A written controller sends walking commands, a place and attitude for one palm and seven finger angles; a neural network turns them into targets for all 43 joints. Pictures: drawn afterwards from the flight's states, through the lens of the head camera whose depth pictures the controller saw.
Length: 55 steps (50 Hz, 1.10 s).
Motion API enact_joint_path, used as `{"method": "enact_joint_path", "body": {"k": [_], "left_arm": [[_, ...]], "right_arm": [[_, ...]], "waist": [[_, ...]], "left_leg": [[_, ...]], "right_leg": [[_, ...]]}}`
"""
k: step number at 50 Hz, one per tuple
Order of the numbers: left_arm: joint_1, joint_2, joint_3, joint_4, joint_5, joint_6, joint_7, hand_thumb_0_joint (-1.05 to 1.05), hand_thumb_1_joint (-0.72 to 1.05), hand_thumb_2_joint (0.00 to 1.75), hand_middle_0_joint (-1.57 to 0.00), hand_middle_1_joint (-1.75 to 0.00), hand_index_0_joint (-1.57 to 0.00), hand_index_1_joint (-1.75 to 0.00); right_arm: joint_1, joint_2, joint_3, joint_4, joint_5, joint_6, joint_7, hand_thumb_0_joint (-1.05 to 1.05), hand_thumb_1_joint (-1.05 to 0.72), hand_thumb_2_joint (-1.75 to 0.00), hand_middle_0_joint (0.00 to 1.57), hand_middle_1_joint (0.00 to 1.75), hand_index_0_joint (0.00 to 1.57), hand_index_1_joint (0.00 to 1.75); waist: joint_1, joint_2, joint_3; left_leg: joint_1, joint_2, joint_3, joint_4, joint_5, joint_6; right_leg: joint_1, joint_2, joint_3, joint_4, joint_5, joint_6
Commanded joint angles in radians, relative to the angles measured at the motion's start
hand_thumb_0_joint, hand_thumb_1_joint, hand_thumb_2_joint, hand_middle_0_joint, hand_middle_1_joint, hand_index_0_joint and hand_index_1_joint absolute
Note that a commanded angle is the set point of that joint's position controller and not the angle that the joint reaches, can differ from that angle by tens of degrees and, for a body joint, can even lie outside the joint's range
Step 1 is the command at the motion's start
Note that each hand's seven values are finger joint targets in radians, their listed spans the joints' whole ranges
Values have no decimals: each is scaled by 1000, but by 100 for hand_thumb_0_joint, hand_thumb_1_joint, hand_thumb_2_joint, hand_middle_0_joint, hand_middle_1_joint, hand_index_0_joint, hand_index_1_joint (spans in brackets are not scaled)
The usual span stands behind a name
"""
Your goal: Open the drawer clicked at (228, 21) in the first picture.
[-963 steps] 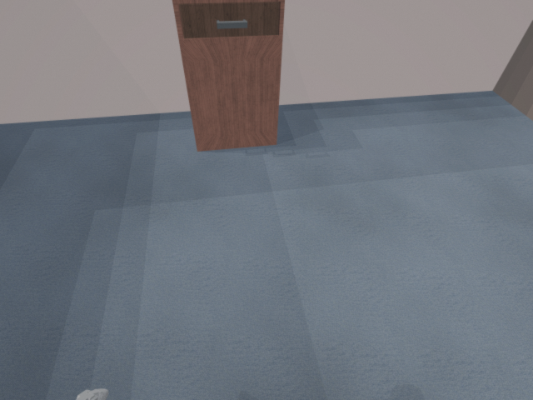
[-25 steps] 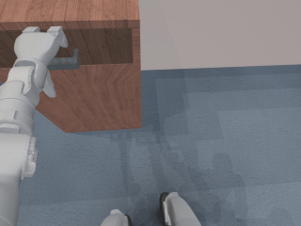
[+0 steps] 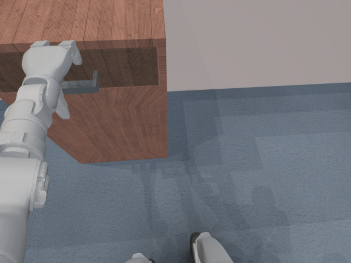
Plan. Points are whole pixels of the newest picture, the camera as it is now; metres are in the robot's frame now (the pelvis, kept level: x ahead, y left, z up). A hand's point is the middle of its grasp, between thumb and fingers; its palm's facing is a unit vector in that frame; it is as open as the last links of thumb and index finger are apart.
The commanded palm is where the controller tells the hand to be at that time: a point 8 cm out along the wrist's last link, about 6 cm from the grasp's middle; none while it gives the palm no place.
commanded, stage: move the hooked fingers above the handle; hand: left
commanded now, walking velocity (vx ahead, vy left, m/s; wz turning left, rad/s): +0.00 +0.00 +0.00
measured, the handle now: (71, 81) +0.58 +0.21 +0.00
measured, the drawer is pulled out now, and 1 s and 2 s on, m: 0.00 0.00 0.00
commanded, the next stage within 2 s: lower the fingers behind the handle in 0.40 s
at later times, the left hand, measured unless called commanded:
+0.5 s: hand (58, 80) +0.53 +0.22 +0.06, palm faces -0.06 -0.01 -1.00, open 13.7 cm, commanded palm +0.52 +0.22 +0.11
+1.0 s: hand (60, 81) +0.53 +0.21 +0.05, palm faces -0.03 -0.01 -1.00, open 13.8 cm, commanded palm +0.52 +0.22 +0.08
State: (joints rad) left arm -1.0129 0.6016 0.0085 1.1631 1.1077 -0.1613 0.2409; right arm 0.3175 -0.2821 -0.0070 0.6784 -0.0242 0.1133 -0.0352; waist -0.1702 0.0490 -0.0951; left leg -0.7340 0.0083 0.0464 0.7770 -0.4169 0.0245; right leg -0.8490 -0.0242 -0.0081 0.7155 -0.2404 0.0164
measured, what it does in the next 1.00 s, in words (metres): stands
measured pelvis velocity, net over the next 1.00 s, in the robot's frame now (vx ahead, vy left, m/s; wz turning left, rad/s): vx -0.01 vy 0.00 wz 0.01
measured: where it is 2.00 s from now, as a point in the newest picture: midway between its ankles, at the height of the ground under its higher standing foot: outside the picture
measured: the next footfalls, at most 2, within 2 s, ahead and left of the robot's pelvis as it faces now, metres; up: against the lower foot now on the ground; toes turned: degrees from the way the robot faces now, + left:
none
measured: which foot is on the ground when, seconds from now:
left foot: down 0.00-1.00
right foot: down 0.00-1.00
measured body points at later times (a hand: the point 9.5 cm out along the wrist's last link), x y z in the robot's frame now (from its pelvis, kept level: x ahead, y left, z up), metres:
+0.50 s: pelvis +0.01 +0.00 +0.00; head +0.13 +0.00 +0.44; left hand +0.53 +0.21 +0.11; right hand +0.00 -0.27 -0.12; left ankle -0.04 +0.10 -0.70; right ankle +0.05 -0.13 -0.70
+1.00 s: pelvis -0.01 +0.00 -0.01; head +0.12 +0.00 +0.42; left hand +0.53 +0.21 +0.11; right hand -0.01 -0.29 -0.13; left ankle -0.04 +0.10 -0.70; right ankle +0.05 -0.13 -0.70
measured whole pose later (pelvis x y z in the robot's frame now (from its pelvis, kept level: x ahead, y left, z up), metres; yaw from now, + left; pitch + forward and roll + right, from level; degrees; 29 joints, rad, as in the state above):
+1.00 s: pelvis -0.01 +0.00 -0.01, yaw +1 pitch +23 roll -1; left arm -1.08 0.60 -0.04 1.21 1.11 -0.12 0.28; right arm 0.35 -0.29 -0.02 0.69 -0.03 0.10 -0.02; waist -0.17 0.03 -0.12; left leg -0.81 0.01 0.03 0.85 -0.44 0.02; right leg -0.91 -0.02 -0.03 0.78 -0.26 0.01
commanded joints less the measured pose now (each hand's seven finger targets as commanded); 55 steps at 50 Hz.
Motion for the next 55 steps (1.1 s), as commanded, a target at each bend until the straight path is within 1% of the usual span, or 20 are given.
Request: {"method": "enact_joint_path", "body": {"k": [1,2,4,7,9,10,13,14,19,22,25,27,31,35,38,44,46,47,51,55], "left_arm": [[-475,359,80,-183,-15,37,51,0,-50,30,-30,-120,-30,-120],[-490,325,60,-190,-19,32,52,0,-50,30,-30,-120,-30,-120],[-491,349,74,-198,-20,30,49,0,-50,30,-30,-120,-30,-120],[-507,267,27,-200,-29,26,43,0,-50,30,-30,-120,-30,-120],[-477,311,65,-198,-33,28,46,0,-50,30,-30,-120,-30,-120],[-488,310,60,-199,-29,30,46,0,-50,30,-30,-120,-30,-120],[-493,262,29,-200,-27,27,49,0,-50,30,-30,-120,-30,-120],[-486,265,37,-216,-27,26,50,0,-50,30,-30,-120,-30,-120],[-468,241,35,-244,-22,25,57,0,-50,30,-30,-120,-30,-120],[-486,156,-19,-266,-26,24,57,0,-50,30,-30,-120,-30,-120],[-460,200,11,-218,-23,41,57,0,-50,30,-30,-120,-30,-120],[-457,215,20,-182,-24,49,56,0,-50,30,-30,-120,-30,-120],[-444,220,0,-114,-8,68,52,0,-50,30,-30,-120,-30,-120],[-435,247,15,-102,-2,72,50,0,-50,30,-30,-120,-30,-120],[-429,224,-5,-76,-3,73,45,0,-50,30,-30,-120,-30,-120],[-407,264,12,-40,3,83,35,0,-50,30,-30,-120,-30,-120],[-426,263,4,-39,9,84,31,0,-50,30,-30,-120,-30,-120],[-423,250,-4,-30,8,85,29,0,-50,30,-30,-120,-30,-120],[-423,244,-19,-12,19,90,23,0,-50,30,-30,-120,-30,-120],[-452,294,10,-51,7,66,3,0,-50,30,-30,-120,-30,-120]], "right_arm": [[186,-180,-70,-25,-3,-12,-19,0,-90,-90,20,30,20,30],[191,-176,-74,-24,-3,-14,-19,0,-90,-90,20,30,20,30],[205,-184,-77,-16,-5,-14,-17,0,-90,-90,20,30,20,30],[217,-175,-86,-10,-3,-15,-15,0,-90,-90,20,30,20,30],[220,-183,-86,0,-8,-12,-9,0,-90,-90,20,30,20,30],[218,-181,-84,0,-7,-10,-10,0,-90,-90,20,30,20,30],[223,-175,-89,6,-9,-12,-10,0,-90,-90,20,30,20,30],[221,-176,-89,6,-9,-12,-6,0,-90,-90,20,30,20,30],[222,-169,-95,6,-12,-14,1,0,-90,-90,20,30,20,30],[223,-160,-104,0,-11,-16,4,0,-90,-90,20,30,20,30],[218,-165,-96,10,-10,-15,6,0,-90,-90,20,30,20,30],[215,-171,-93,14,-10,-14,2,0,-90,-90,20,30,20,30],[215,-172,-83,15,-5,-18,1,0,-90,-90,20,30,20,30],[221,-174,-81,11,-11,-17,1,0,-90,-90,20,30,20,30],[221,-172,-81,5,-10,-16,1,0,-90,-90,20,30,20,30],[217,-182,-73,-6,-7,-17,-2,0,-90,-90,20,30,20,30],[217,-184,-72,-10,-6,-19,-5,0,-90,-90,20,30,20,30],[220,-182,-74,-16,-2,-21,-5,0,-90,-90,20,30,20,30],[225,-185,-70,-20,-2,-29,-6,0,-90,-90,20,30,20,30],[228,-188,-66,-30,-2,-36,-14,0,-90,-90,20,30,20,30]], "waist": [[10,24,-488],[0,30,-496],[4,37,-520],[-15,33,-511],[10,58,-521],[4,43,-519],[-10,47,-481],[5,68,-489],[13,83,-512],[-7,69,-514],[3,49,-466],[-8,1,-440],[-15,-3,-386],[-12,6,-438],[-20,-4,-427],[-16,-16,-414],[-28,-8,-399],[-34,-41,-397],[-36,5,-389],[-40,-11,-428]], "left_leg": [[141,-38,-39,-75,354,9],[164,-36,-39,-70,380,9],[178,-34,-46,-66,404,6],[211,-31,-49,-63,437,4],[216,-31,-51,-64,454,0],[205,-31,-51,-66,454,2],[211,-29,-54,-70,459,1],[221,-29,-56,-73,466,-3],[269,-22,-63,-66,551,-11],[307,-17,-68,-62,579,-14],[254,-23,-61,-76,511,-7],[208,-28,-53,-83,459,1],[138,-38,-42,-84,366,8],[126,-42,-34,-61,391,9],[102,-43,-32,-52,367,9],[38,-46,-28,-33,285,13],[23,-44,-27,-27,260,14],[14,-46,-26,-22,247,17],[-8,-42,-28,-9,203,16],[-51,-43,-32,13,163,21]], "right_leg": [[375,43,-10,-26,223,-32],[365,46,-11,-30,237,-34],[369,46,-11,-23,248,-33],[346,50,-16,-36,255,-34],[356,51,-15,-30,258,-38],[366,50,-15,-28,266,-37],[346,52,-18,-40,265,-37],[347,53,-20,-37,258,-41],[347,58,-25,-33,285,-44],[324,63,-30,-44,284,-41],[345,61,-26,-46,269,-42],[360,58,-22,-51,272,-41],[345,54,-17,-47,232,-41],[357,51,-12,-25,266,-39],[339,50,-12,-20,253,-37],[316,49,-8,-3,194,-36],[291,47,-8,0,171,-35],[289,50,-6,-3,163,-34],[239,49,-9,13,108,-36],[252,47,1,32,89,-33]]}}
